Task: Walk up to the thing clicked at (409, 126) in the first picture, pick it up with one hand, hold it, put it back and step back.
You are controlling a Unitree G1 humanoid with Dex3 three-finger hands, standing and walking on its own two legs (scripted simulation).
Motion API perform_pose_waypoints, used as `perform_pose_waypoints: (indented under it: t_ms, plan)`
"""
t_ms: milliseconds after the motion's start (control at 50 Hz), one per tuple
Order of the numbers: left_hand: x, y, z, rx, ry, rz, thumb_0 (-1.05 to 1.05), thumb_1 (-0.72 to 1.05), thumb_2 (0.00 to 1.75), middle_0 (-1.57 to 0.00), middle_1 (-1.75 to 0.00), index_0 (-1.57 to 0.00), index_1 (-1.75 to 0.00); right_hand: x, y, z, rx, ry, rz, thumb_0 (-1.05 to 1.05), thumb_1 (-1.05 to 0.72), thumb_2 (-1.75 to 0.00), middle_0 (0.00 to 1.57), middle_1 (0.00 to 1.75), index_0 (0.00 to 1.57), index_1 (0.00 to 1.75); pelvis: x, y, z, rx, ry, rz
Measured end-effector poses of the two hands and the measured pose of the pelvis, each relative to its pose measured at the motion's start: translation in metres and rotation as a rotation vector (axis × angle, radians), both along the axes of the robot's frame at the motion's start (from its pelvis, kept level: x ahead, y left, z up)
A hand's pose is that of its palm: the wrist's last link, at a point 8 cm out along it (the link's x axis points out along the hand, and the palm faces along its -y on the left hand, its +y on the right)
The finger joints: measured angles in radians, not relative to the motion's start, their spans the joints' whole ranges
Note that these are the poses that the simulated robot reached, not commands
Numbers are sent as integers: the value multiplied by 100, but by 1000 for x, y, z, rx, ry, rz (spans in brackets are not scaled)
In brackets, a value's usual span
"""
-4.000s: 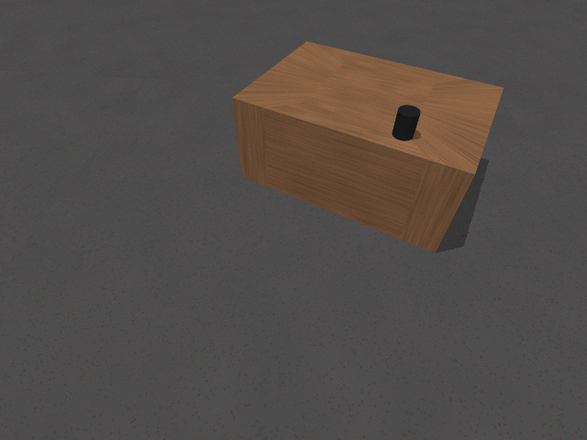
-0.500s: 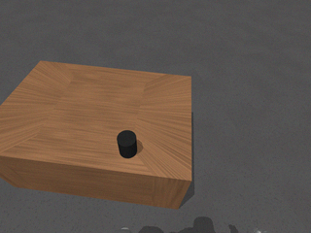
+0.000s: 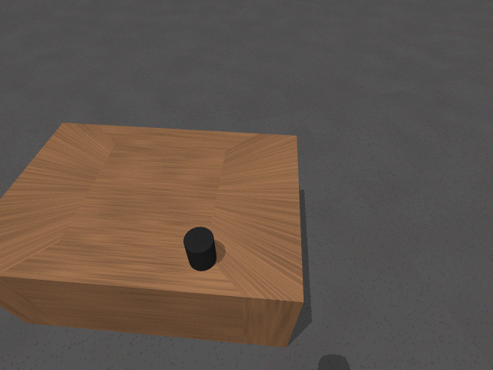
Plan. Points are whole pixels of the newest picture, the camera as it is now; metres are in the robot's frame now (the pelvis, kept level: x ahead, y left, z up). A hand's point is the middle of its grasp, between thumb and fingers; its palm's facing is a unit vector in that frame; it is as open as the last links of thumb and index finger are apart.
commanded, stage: walk up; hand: left
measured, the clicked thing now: (200, 249) +0.49 +0.15 -0.28
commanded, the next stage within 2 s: stand in 0.64 s
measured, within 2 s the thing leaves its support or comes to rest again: neither
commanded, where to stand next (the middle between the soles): +0.06 -0.01 m, yaw +0 degrees
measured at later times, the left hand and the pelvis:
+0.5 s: hand out of the picture +0.09 +0.25 -0.16, palm faces -0.02 -0.94 -0.33, open 7.4 cm; pelvis +0.01 +0.00 +0.00, yaw +0 degrees
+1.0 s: hand out of the picture +0.09 +0.26 -0.16, palm faces -0.02 -0.95 -0.32, open 7.4 cm; pelvis +0.02 +0.00 +0.00, yaw +0 degrees
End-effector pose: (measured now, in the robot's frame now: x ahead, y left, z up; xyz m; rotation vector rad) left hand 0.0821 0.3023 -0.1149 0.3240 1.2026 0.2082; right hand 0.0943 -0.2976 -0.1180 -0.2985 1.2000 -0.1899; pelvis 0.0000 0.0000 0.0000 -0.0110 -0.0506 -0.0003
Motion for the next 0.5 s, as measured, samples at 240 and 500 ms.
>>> perform_pose_waypoints:
  t_ms: [240,500]
  plan:
    - [13,-6,-4,-32,10,-24,0,90,90,-20,-30,-20,-30,-32,2,0,-7,72,-38,0,-91,-90,20,30,20,30,4,3,3,3,14,-1]
    - [3,-5,-5,-28,46,7,1,90,90,-20,-30,-20,-30,-16,6,-2,2,58,-22,0,-91,-90,20,30,20,30,11,2,3,4,20,6]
